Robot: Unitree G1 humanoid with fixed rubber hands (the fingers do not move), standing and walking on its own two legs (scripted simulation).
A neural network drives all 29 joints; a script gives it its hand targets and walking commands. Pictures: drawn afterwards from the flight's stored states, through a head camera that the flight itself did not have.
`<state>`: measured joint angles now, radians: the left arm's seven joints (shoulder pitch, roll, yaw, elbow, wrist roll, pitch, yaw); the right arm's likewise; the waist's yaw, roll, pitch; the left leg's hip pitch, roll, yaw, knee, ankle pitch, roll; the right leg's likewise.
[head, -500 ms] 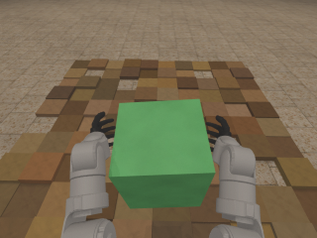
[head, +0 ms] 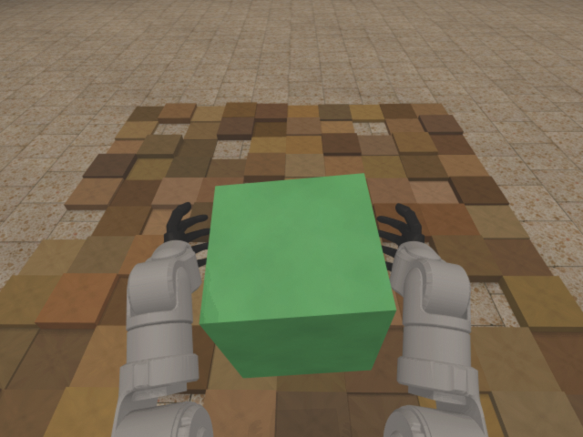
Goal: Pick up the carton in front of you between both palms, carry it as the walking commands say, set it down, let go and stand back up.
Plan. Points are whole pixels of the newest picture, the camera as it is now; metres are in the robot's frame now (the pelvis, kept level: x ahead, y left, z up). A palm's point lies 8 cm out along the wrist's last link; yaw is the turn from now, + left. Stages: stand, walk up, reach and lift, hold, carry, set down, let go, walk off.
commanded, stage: carry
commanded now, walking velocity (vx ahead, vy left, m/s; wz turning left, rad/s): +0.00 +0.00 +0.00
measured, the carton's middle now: (298, 284) +0.33 -0.01 +0.04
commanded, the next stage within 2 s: none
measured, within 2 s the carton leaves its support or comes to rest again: neither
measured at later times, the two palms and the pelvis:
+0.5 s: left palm (172, 263) +0.31 +0.16 +0.12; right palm (404, 264) +0.31 -0.15 +0.12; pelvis -0.02 +0.00 +0.00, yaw +0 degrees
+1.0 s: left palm (168, 261) +0.31 +0.17 +0.12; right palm (399, 263) +0.31 -0.14 +0.11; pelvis -0.01 +0.01 +0.00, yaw +0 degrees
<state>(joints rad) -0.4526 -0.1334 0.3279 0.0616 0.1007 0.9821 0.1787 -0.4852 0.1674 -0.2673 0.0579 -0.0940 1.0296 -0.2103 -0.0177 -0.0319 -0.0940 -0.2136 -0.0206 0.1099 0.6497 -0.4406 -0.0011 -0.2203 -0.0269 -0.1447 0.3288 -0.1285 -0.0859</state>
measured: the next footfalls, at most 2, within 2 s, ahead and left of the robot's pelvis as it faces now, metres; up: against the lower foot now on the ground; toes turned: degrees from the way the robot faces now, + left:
none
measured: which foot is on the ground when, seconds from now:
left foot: down 0.00-1.00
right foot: down 0.00-1.00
